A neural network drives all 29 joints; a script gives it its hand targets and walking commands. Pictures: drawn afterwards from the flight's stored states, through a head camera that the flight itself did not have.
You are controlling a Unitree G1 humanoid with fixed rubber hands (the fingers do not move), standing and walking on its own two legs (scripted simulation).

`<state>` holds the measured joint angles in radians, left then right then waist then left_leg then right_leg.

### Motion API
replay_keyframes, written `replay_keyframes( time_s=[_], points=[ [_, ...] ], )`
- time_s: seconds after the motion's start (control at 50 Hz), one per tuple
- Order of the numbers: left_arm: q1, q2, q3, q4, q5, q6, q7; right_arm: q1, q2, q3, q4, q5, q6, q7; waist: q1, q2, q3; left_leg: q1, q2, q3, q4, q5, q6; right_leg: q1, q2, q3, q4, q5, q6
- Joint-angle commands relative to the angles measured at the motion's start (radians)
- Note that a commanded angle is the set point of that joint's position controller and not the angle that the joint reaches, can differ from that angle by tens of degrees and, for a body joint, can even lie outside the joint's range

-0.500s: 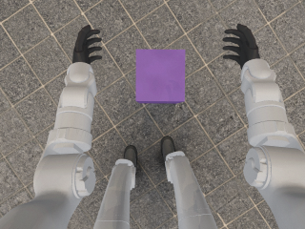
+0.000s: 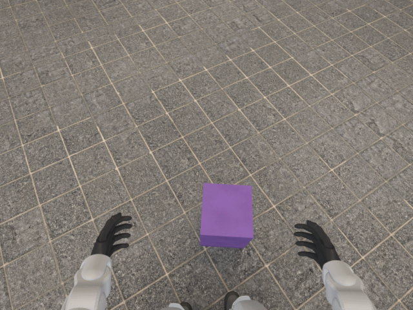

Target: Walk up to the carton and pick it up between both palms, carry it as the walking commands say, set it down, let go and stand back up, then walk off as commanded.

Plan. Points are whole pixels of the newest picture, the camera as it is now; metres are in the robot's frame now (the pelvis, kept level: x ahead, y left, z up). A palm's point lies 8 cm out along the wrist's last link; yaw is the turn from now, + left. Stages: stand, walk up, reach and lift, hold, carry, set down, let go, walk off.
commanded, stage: let go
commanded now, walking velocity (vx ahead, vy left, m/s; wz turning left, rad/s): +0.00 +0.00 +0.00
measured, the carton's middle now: (224, 217) +0.46 -0.09 -0.64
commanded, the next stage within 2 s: stand in 0.62 s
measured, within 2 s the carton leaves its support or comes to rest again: neither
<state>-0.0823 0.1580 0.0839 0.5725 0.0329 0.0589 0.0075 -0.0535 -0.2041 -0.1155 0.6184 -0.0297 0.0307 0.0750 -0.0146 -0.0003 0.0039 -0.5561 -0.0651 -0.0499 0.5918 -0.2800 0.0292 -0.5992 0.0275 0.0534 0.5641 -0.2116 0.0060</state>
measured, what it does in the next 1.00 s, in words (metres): shifts its weight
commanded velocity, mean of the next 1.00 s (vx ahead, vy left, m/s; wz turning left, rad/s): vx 0.00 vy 0.00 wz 0.00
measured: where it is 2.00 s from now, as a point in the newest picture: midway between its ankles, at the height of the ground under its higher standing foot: outside the picture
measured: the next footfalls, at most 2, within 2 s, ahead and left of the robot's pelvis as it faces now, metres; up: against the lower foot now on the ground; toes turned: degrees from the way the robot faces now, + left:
none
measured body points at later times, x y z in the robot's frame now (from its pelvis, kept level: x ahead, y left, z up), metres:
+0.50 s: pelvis +0.02 -0.01 +0.01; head +0.06 -0.01 +0.46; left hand +0.18 +0.22 -0.07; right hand +0.18 -0.25 -0.07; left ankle -0.01 +0.10 -0.73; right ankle +0.03 -0.12 -0.73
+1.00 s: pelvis +0.05 -0.02 +0.01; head +0.05 -0.03 +0.46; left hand +0.15 +0.28 -0.09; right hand +0.19 -0.31 -0.09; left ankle -0.01 +0.10 -0.73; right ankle +0.03 -0.12 -0.73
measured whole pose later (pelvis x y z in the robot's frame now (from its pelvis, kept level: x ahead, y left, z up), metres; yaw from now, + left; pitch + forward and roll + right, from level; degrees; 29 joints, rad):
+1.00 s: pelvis +0.05 -0.02 +0.01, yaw +3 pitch +1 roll -1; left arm 0.25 0.32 0.07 0.74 0.04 0.00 0.01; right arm 0.25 -0.34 -0.04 0.72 -0.03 0.01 -0.01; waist 0.00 0.02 -0.03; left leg -0.18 -0.03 -0.09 0.52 -0.35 0.01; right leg -0.21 0.04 -0.01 0.50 -0.31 -0.03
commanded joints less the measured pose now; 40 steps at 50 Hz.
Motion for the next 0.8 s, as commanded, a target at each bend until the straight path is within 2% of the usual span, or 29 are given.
replay_keyframes(
  time_s=[0.0,0.04,0.08,0.1,0.14,0.16,0.18,0.22,0.24,0.26,0.28,0.3,0.34,0.36,0.38,0.4,0.44,0.46,0.5,0.54,0.56,0.58,0.6,0.62,0.64,0.72,0.74,0.76,0.78],
  points=[
    [0.081,0.081,-0.014,-0.177,-0.013,-0.043,-0.035,0.074,-0.117,-0.025,-0.223,0.001,-0.037,-0.023,-0.011,0.008,-0.226,0.215,0.075,0.007,-0.191,0.045,-0.055,0.451,-0.005,-0.037,-0.087,0.094,-0.009],
    [0.066,0.065,-0.046,-0.268,-0.025,-0.054,-0.033,0.089,-0.15,-0.036,-0.276,-0.015,-0.036,-0.019,-0.003,0.087,-0.232,0.229,0.097,-0.025,-0.247,0.027,-0.068,0.542,0.019,-0.039,-0.073,0.082,-0.008],
    [0.116,0.102,-0.037,-0.254,-0.016,-0.049,-0.028,0.105,-0.16,-0.031,-0.299,-0.017,-0.025,-0.018,-0.007,0.043,-0.087,0.184,0.129,-0.05,-0.286,0.009,-0.056,0.537,0.023,-0.043,-0.077,0.074,0.001],
    [0.206,0.096,-0.052,-0.276,-0.01,-0.037,-0.03,0.186,-0.148,-0.004,-0.297,-0.002,-0.013,-0.011,0.014,0.114,-0.083,0.213,0.14,-0.061,-0.295,0.025,-0.06,0.588,0.038,-0.05,-0.064,0.072,0.001],
    [0.2,0.096,-0.044,-0.274,-0.026,-0.036,-0.041,0.199,-0.116,0.001,-0.296,0.0,0.001,-0.007,-0.006,0.011,-0.048,0.214,0.131,-0.04,-0.308,0.026,-0.046,0.614,0.04,-0.058,-0.09,0.099,0.002],
    [0.225,0.108,-0.03,-0.25,-0.01,-0.019,-0.048,0.171,-0.133,-0.008,-0.299,-0.017,0.016,-0.01,0.014,0.058,0.023,0.137,0.123,-0.031,-0.316,-0.009,-0.053,0.655,0.028,-0.047,-0.091,0.087,0.0],
    [0.253,0.126,-0.032,-0.303,-0.021,-0.016,-0.056,0.238,-0.131,0.005,-0.318,0.002,0.023,-0.005,-0.003,-0.003,-0.053,0.261,0.109,-0.021,-0.288,0.036,-0.053,0.675,0.035,-0.068,-0.102,0.11,-0.004],
    [0.189,0.136,-0.039,-0.286,-0.016,-0.008,-0.061,0.178,-0.144,0.007,-0.282,0.005,0.037,-0.003,-0.007,0.064,0.095,0.222,0.137,-0.04,-0.318,-0.071,-0.04,0.613,0.035,-0.07,-0.089,0.023,-0.001],
    [0.168,0.148,-0.021,-0.299,-0.012,0.002,-0.061,0.118,-0.14,-0.004,-0.31,-0.007,0.045,-0.004,0.03,0.069,0.1,0.186,0.12,-0.032,-0.313,-0.087,-0.043,0.654,0.025,-0.059,-0.095,0.017,-0.01],
    [0.238,0.117,-0.044,-0.236,-0.021,0.015,-0.072,0.164,-0.159,0.01,-0.305,-0.006,0.049,-0.005,0.01,0.069,0.135,0.184,0.13,-0.021,-0.325,-0.072,-0.046,0.658,0.036,-0.068,-0.095,0.034,-0.003],
    [0.207,0.126,-0.031,-0.327,-0.021,0.007,-0.065,0.151,-0.14,0.021,-0.328,0.013,0.052,0.004,0.028,0.129,0.087,0.166,0.124,-0.043,-0.322,0.046,-0.041,0.699,0.037,-0.048,-0.07,0.084,0.003],
    [0.242,0.133,-0.022,-0.29,-0.021,0.007,-0.074,0.194,-0.17,0.005,-0.339,-0.008,0.051,-0.001,0.017,0.022,0.044,0.236,0.112,-0.015,-0.296,0.036,-0.048,0.721,0.035,-0.062,-0.094,0.101,0.003],
    [0.29,0.128,-0.032,-0.253,-0.039,0.019,-0.081,0.235,-0.149,0.013,-0.323,0.003,0.053,-0.012,0.012,-0.015,0.041,0.301,0.079,0.002,-0.254,0.109,-0.049,0.708,0.029,-0.053,-0.116,0.132,-0.001],
    [0.276,0.131,-0.031,-0.326,-0.024,0.013,-0.078,0.25,-0.14,0.014,-0.326,0.009,0.055,-0.009,0.014,0.052,-0.016,0.356,0.081,-0.008,-0.239,0.167,-0.048,0.721,0.032,-0.056,-0.108,0.146,0.002],
    [0.336,0.133,-0.03,-0.281,-0.016,0.021,-0.079,0.283,-0.148,0.004,-0.312,0.001,0.055,-0.014,0.013,0.009,-0.047,0.403,0.055,0.02,-0.208,0.251,-0.064,0.72,0.035,-0.063,-0.118,0.194,-0.008],
    [0.29,0.126,-0.04,-0.318,-0.019,0.015,-0.078,0.257,-0.137,0.023,-0.357,0.006,0.047,-0.008,0.013,0.05,-0.028,0.399,0.049,0.017,-0.203,0.293,-0.065,0.672,0.021,-0.044,-0.124,0.207,-0.014],
    [0.297,0.18,-0.022,-0.311,-0.006,0.022,-0.071,0.29,-0.147,0.012,-0.344,0.003,0.071,-0.019,-0.001,-0.02,0.001,0.417,0.057,0.016,-0.202,0.265,-0.059,0.69,0.014,-0.039,-0.137,0.263,-0.006],
    [0.294,0.143,-0.04,-0.311,-0.026,0.018,-0.068,0.279,-0.116,0.059,-0.335,0.011,0.089,-0.02,0.012,0.011,-0.039,0.401,0.051,0.001,-0.201,0.246,-0.054,0.709,0.009,-0.029,-0.114,0.239,-0.01],
    [0.234,0.186,-0.021,-0.316,-0.038,0.013,-0.062,0.224,-0.134,0.03,-0.377,0.001,0.112,-0.036,0.004,-0.05,-0.037,0.41,0.041,0.012,-0.182,0.24,-0.051,0.663,0.011,-0.021,-0.116,0.238,0.006],
    [0.231,0.165,-0.041,-0.284,-0.042,0.014,-0.062,0.236,-0.119,0.059,-0.366,0.007,0.123,-0.048,0.011,-0.029,-0.006,0.388,0.037,0.018,-0.174,0.214,-0.049,0.647,-0.001,-0.001,-0.116,0.251,0.012],
    [0.249,0.182,-0.027,-0.25,-0.039,0.02,-0.055,0.233,-0.108,0.038,-0.361,-0.006,0.15,-0.063,0.02,-0.064,-0.009,0.416,0.048,0.016,-0.167,0.211,-0.048,0.65,0.003,-0.021,-0.106,0.255,0.019],
    [0.296,0.179,-0.034,-0.221,-0.027,0.018,-0.05,0.281,-0.112,0.069,-0.298,-0.003,0.165,-0.069,0.025,-0.002,0.032,0.378,0.042,0.024,-0.168,0.188,-0.048,0.662,0.005,-0.012,-0.091,0.24,0.014],
    [0.325,0.286,0.025,-0.087,0.013,-0.009,-0.016,0.192,-0.251,0.01,-0.219,0.009,0.085,-0.09,0.022,0.067,-0.107,0.372,0.061,-0.009,-0.113,0.114,-0.058,0.467,-0.067,0.022,-0.125,0.203,0.016],
    [0.303,0.31,0.018,-0.092,0.027,-0.011,0.005,0.219,-0.259,0.015,-0.211,0.004,0.051,-0.095,0.006,0.058,-0.051,0.368,0.058,-0.019,-0.118,-0.024,-0.055,0.374,-0.05,0.017,-0.157,-0.004,0.013],
    [0.323,0.307,0.021,-0.082,0.02,-0.02,0.012,0.222,-0.247,0.012,-0.187,-0.008,0.039,-0.089,0.036,0.041,-0.03,0.317,0.067,-0.025,-0.098,0.032,-0.043,0.429,-0.09,0.054,-0.16,0.009,-0.021],
    [0.307,0.337,0.031,-0.022,0.02,-0.054,0.014,0.249,-0.201,0.032,-0.123,-0.022,-0.012,-0.08,0.023,-0.107,-0.002,0.289,0.061,-0.023,-0.032,-0.019,-0.036,0.325,-0.153,0.202,-0.273,-0.253,-0.068],
    [0.26,0.304,0.023,-0.016,0.022,-0.061,0.004,0.287,-0.225,0.025,-0.089,-0.013,-0.026,-0.084,0.003,-0.09,-0.018,0.307,0.078,-0.049,-0.095,0.02,-0.03,0.37,-0.11,0.133,-0.212,-0.12,-0.051],
    [0.248,0.27,0.018,-0.016,0.02,-0.07,0.004,0.263,-0.233,0.031,-0.092,-0.018,-0.035,-0.08,0.004,0.004,-0.054,0.334,0.091,-0.051,-0.08,0.048,-0.018,0.357,-0.112,0.122,-0.183,-0.033,-0.048],
    [0.248,0.273,0.015,-0.011,0.019,-0.074,0.006,0.25,-0.223,0.04,-0.086,-0.021,-0.039,-0.081,0.012,0.023,-0.028,0.312,0.086,-0.071,-0.091,0.064,-0.018,0.376,-0.112,0.115,-0.173,0.022,-0.041]
  ],
)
